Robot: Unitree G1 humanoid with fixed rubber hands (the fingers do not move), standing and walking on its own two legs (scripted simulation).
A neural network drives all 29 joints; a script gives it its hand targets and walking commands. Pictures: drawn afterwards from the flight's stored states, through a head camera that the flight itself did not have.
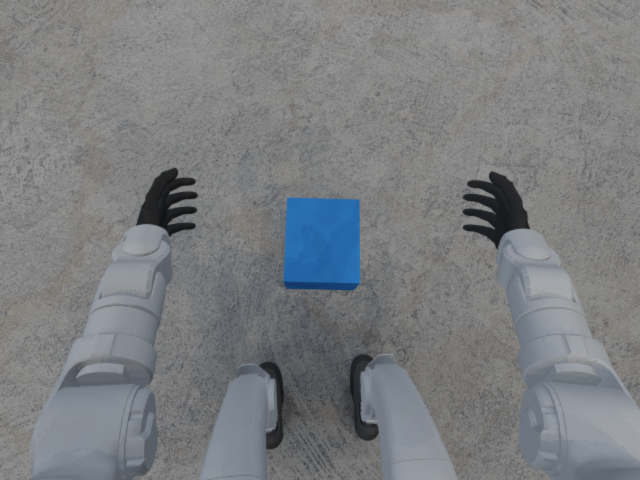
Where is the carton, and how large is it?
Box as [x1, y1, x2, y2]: [284, 198, 359, 289]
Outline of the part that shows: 287,198 284,260 284,283 286,287 317,289 353,289 359,283 359,200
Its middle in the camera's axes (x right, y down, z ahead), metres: +0.01 +0.03 +1.04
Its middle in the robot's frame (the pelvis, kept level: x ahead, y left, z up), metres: +0.51 -0.04 -0.62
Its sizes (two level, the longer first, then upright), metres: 0.216 0.186 0.146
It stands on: the floor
